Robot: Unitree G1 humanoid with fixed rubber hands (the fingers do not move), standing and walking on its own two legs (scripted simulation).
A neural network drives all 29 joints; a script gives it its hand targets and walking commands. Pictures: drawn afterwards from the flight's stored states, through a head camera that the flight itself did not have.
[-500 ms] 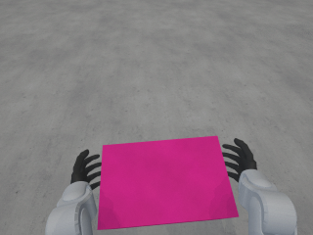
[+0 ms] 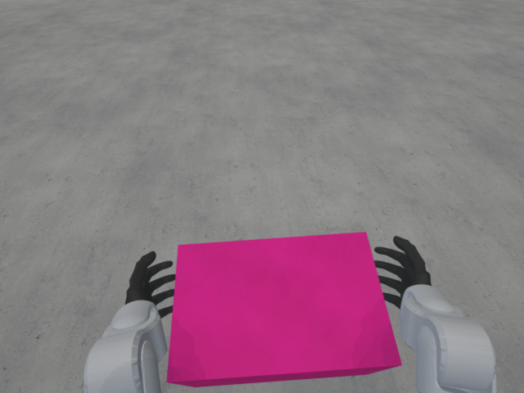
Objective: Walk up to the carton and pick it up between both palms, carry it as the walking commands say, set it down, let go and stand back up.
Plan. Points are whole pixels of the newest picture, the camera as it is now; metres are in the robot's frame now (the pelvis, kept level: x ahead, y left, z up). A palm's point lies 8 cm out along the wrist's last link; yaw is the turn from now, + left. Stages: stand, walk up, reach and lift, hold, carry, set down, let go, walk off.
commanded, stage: carry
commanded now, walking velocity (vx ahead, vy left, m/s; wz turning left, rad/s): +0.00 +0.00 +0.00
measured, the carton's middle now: (276, 312) +0.27 +0.00 +0.02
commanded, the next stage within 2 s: none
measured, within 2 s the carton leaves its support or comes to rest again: neither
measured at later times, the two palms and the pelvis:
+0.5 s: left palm (160, 305) +0.25 +0.16 +0.09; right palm (422, 289) +0.25 -0.19 +0.10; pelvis +0.00 -0.02 +0.00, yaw +0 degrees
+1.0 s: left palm (167, 305) +0.25 +0.15 +0.08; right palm (420, 289) +0.26 -0.20 +0.08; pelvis +0.00 -0.03 +0.00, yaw +0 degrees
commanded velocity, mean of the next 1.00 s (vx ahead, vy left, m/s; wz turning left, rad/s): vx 0.00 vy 0.00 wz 0.00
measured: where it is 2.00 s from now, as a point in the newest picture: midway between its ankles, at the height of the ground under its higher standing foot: outside the picture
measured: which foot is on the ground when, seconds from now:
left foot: down 0.00-1.00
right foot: down 0.00-1.00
